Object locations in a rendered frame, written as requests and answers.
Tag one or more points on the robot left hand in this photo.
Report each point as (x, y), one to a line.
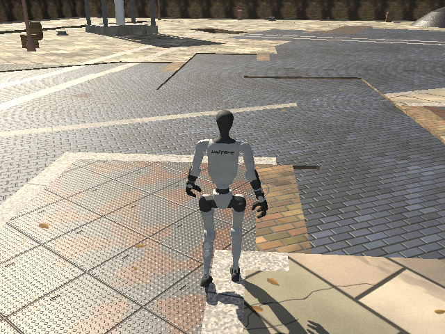
(190, 193)

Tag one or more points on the right robot upper arm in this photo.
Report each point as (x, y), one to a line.
(248, 158)

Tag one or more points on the left robot upper arm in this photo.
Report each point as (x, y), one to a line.
(201, 146)

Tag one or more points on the humanoid robot head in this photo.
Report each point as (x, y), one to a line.
(224, 121)

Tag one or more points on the robot right forearm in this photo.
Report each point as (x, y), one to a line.
(256, 185)

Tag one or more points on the robot left forearm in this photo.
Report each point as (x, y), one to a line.
(191, 179)

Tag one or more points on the robot left foot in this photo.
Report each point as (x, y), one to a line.
(206, 281)

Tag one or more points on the robot right hand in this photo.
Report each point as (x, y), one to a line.
(263, 208)

